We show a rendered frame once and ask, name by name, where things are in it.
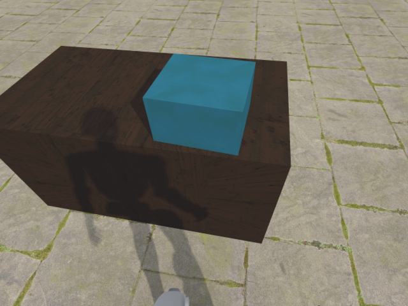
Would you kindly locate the pedestal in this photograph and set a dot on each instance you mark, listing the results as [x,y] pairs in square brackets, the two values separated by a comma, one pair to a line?
[76,131]

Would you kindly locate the left robot thigh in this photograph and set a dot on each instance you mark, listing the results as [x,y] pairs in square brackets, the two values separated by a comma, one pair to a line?
[172,298]

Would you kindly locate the carton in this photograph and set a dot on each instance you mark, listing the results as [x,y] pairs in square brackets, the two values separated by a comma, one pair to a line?
[201,102]

